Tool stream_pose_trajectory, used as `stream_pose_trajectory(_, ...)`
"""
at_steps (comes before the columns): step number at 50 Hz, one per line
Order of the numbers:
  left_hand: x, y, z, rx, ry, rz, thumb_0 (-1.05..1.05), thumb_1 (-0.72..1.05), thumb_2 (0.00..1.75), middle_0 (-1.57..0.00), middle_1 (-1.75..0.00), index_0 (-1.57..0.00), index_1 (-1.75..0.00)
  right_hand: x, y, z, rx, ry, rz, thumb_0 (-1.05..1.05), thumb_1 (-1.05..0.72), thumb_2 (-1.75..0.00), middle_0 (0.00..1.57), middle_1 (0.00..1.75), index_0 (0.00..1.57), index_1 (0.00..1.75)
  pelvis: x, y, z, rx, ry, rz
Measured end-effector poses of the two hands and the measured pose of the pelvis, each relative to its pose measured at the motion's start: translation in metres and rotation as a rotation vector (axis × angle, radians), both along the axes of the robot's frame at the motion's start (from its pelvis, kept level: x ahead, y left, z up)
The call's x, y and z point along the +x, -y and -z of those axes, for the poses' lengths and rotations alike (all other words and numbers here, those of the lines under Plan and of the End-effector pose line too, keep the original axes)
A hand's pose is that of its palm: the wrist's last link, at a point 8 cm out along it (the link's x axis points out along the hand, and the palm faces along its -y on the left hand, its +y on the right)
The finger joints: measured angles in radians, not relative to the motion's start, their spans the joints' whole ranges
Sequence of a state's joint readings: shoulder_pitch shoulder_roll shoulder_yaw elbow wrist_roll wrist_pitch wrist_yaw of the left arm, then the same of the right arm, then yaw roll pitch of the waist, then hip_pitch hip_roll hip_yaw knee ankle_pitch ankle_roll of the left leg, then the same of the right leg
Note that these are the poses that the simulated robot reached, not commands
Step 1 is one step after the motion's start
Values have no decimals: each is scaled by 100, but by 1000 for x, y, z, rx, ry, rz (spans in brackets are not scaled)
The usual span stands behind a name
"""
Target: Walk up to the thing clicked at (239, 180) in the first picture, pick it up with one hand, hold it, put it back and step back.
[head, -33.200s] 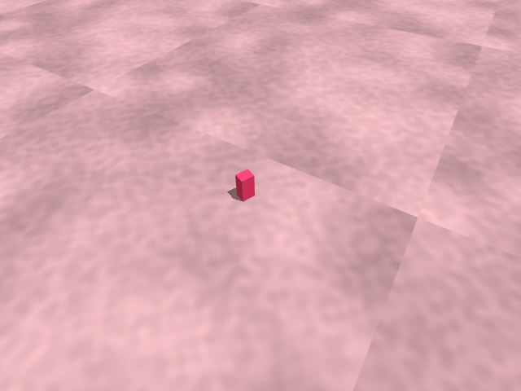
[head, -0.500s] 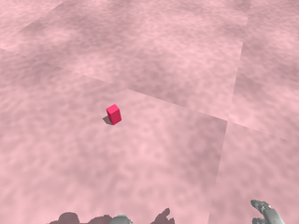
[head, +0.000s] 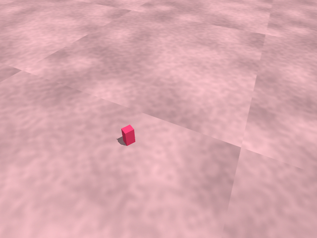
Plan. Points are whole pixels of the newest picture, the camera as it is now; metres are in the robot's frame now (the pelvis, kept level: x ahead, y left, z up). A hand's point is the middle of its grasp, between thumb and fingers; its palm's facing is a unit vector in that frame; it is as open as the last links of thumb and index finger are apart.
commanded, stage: step back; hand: left
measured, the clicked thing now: (128, 135) +1.02 +0.23 -0.69
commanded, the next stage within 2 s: stand in 0.70 s
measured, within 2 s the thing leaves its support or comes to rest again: neither
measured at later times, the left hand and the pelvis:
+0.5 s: hand out of the picture +0.12 +0.26 -0.15, palm faces +0.04 -0.95 -0.32, open 7.4 cm; pelvis +0.04 +0.00 +0.00, yaw +2 degrees
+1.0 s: hand out of the picture +0.12 +0.24 -0.14, palm faces +0.01 -0.94 -0.33, open 7.4 cm; pelvis +0.03 +0.00 +0.02, yaw +2 degrees
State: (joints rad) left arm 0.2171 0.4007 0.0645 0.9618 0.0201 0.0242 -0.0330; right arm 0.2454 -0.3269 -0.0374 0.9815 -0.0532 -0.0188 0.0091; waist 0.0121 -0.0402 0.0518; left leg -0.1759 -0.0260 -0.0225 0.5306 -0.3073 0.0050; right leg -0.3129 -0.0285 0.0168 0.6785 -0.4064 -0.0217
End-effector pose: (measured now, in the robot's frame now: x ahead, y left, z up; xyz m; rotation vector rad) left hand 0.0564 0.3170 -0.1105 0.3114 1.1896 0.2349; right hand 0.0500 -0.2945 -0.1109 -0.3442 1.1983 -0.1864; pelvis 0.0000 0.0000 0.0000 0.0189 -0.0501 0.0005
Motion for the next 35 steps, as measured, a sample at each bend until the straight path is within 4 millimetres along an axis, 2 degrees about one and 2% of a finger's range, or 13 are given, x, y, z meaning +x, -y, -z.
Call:
stream_pose_trajectory(7,-9,20,0,1,6,-19,1,90,90,-20,-30,-20,-30,22,16,5,1,23,-6,0,-90,-90,21,30,21,30,0,10,2,-36,2,-15)
stream_pose_trajectory(12,-3,20,1,-16,22,-39,1,90,90,-20,-30,-21,-30,34,17,3,-18,14,-36,0,-90,-90,20,30,20,30,6,4,2,-34,-11,-44)
stream_pose_trajectory(18,20,15,7,-43,8,-29,1,90,90,-20,-30,-20,-30,40,6,-4,-21,-3,-18,0,-90,-90,20,30,20,30,22,-2,-2,-19,-19,-28)
stream_pose_trajectory(23,47,14,6,-43,34,-13,1,90,90,-20,-30,-20,-30,57,-2,-6,-12,3,-11,0,-90,-90,20,30,20,30,34,-2,-5,-31,-22,-27)
stream_pose_trajectory(29,75,11,0,-24,67,3,1,90,90,-20,-30,-20,-30,80,-7,-4,-2,36,-4,0,-90,-90,20,30,20,30,39,-5,-4,-29,-21,-27)
stream_pose_trajectory(35,89,10,-7,-8,88,13,1,90,90,-20,-30,-20,-30,94,-10,-2,10,60,-5,0,-90,-90,20,30,20,30,42,-5,-4,-26,-18,-27)
